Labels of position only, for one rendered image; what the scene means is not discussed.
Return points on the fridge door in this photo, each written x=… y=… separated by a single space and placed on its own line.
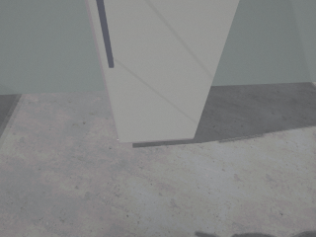
x=165 y=55

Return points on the handle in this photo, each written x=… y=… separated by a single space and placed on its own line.
x=105 y=32

